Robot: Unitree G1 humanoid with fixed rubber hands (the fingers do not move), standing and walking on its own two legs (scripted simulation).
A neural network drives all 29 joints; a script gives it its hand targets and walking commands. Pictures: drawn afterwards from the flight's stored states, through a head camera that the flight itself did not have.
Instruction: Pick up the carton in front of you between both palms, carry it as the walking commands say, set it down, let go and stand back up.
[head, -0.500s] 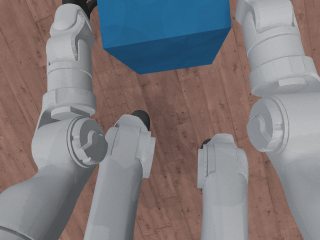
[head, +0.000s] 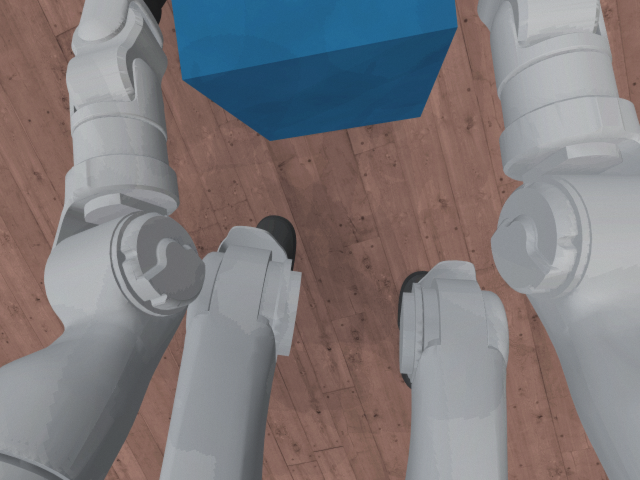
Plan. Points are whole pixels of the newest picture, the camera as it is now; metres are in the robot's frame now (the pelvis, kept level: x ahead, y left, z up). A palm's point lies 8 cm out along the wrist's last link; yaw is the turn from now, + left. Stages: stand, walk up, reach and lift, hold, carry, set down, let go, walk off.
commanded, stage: set down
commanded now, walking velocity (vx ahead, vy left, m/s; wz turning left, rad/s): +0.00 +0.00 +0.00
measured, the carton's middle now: (320, 7) +0.54 +0.09 -0.25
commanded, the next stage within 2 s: let go in 1.66 s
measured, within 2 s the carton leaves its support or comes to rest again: rests again in 0.34 s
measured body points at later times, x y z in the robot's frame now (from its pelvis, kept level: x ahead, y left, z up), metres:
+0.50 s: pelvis +0.00 +0.01 -0.01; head +0.40 +0.00 +0.19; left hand +0.50 +0.28 -0.22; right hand +0.58 -0.09 -0.25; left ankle +0.13 +0.15 -0.36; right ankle +0.07 -0.11 -0.36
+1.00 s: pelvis -0.01 +0.02 +0.04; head +0.34 +0.04 +0.31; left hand +0.52 +0.28 -0.08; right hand +0.62 -0.08 -0.08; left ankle +0.13 +0.15 -0.36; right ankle +0.07 -0.10 -0.36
